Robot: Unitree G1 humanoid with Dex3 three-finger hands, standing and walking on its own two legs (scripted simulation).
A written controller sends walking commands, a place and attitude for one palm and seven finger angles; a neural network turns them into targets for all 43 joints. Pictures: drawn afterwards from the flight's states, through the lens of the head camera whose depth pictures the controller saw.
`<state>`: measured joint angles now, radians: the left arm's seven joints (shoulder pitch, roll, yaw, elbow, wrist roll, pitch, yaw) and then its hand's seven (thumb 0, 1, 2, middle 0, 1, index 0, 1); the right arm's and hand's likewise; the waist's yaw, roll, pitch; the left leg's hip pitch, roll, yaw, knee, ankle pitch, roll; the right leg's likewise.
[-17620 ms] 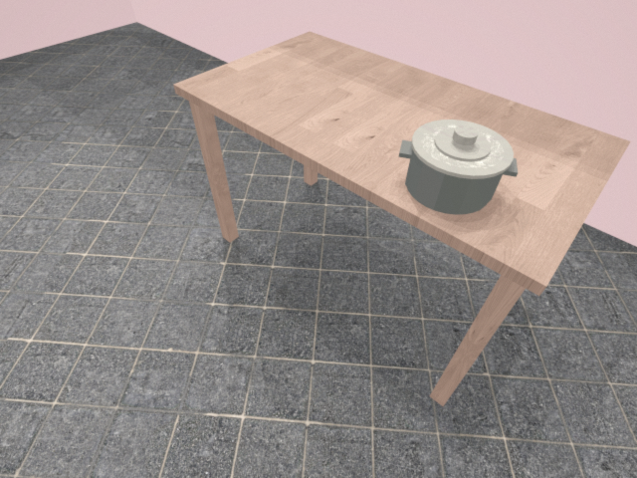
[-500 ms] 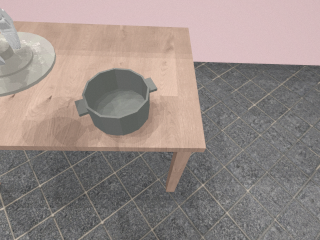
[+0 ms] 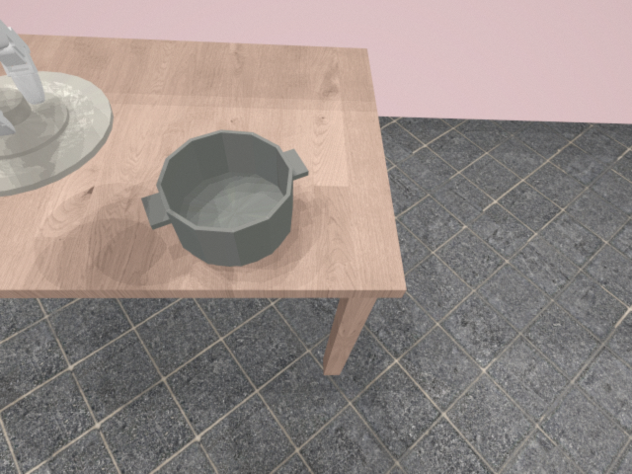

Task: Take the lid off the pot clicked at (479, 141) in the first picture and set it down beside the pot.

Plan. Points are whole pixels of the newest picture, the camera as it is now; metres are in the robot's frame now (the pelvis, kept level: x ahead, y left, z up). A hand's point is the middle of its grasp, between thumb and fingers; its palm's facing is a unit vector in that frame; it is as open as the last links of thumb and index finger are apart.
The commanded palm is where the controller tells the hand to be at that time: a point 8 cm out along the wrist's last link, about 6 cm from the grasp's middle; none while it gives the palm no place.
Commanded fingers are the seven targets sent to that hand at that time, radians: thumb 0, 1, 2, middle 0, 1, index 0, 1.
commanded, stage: lower the lid onto the table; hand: left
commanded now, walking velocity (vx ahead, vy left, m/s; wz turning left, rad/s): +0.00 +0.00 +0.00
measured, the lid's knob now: (3, 107) +0.50 +0.33 +0.16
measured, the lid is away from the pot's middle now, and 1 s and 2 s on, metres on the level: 0.22 0.22 0.23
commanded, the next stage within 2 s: none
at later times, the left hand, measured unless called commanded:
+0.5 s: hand out of the picture +0.47 +0.33 +0.16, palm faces -0.42 -0.11 -0.90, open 7.5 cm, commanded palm +0.52 +0.33 +0.23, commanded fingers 0.00 0.67 0.89 -0.88 -1.08 -0.89 -1.07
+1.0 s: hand (27, 144) +0.48 +0.32 +0.12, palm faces -0.46 -0.09 -0.89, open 7.5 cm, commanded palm +0.53 +0.32 +0.19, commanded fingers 0.00 0.67 0.89 -0.88 -1.08 -0.89 -1.07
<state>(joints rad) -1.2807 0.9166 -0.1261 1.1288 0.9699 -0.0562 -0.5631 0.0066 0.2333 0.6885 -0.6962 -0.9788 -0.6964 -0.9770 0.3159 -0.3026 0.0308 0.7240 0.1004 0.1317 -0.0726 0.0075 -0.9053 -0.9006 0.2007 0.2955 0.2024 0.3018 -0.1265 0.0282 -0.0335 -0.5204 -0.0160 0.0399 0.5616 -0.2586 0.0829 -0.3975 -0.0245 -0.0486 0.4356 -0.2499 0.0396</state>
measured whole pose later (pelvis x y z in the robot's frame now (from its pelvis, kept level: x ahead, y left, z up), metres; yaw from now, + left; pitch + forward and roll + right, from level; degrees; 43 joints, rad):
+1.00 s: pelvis +0.00 +0.01 -0.01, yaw -2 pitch +14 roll -4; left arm -1.16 0.91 -0.08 1.15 0.98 -0.15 -0.49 0.01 0.24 0.69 -0.69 -0.98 -0.69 -0.98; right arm 0.35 -0.30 0.04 0.72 0.10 0.12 -0.11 0.01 -0.90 -0.90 0.20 0.30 0.20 0.30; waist -0.15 0.03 -0.05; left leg -0.61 0.00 0.06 0.64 -0.30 0.09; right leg -0.49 -0.01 -0.03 0.51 -0.27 0.04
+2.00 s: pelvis -0.01 +0.02 -0.02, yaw -2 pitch +17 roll -5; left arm -1.07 0.90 -0.03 1.16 1.00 -0.22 -0.42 0.01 0.24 0.69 -0.69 -0.98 -0.69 -0.97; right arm 0.38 -0.29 0.04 0.73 0.09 0.12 -0.13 0.01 -0.90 -0.90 0.20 0.30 0.20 0.30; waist -0.16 0.03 -0.07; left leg -0.72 0.00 0.06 0.74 -0.33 0.11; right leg -0.60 -0.01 -0.02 0.59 -0.30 0.03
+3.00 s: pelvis -0.02 +0.03 -0.03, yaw -2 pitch +20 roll -6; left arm -1.00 0.85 0.03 1.15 1.05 -0.20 -0.31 0.02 0.26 0.66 -0.67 -1.00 -0.67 -1.00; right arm 0.38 -0.26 0.03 0.69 0.06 0.20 -0.09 0.01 -0.90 -0.90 0.20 0.30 0.20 0.30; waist -0.16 0.04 -0.09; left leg -0.85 0.01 0.04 0.84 -0.36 0.12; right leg -0.71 0.01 -0.02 0.68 -0.33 0.01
